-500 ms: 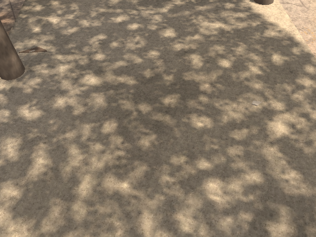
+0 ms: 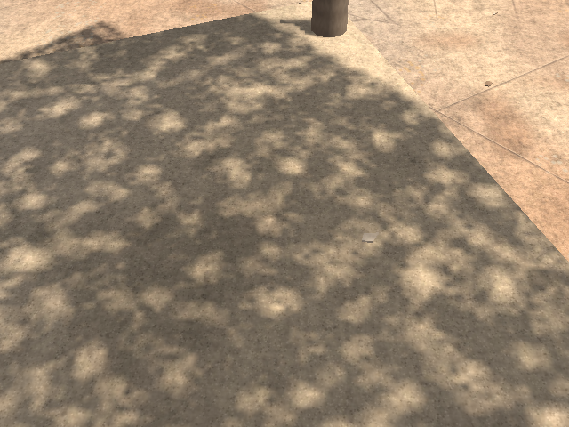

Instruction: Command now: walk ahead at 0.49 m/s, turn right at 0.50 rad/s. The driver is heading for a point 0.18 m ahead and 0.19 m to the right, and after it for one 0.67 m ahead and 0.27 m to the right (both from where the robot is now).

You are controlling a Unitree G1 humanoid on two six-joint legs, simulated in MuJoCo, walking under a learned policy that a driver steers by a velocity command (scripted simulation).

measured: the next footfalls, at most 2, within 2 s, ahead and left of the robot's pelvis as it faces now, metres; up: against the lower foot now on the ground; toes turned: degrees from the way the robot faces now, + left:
right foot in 0.20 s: +0.29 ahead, -0.14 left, +0.00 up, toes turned -10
left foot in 0.74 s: +0.38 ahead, +0.06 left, +0.00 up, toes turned -31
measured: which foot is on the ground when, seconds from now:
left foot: down 0.00-0.22, up 0.24-0.72, down 0.74-1.00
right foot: up 0.00-0.18, down 0.20-0.74, up 0.76-1.00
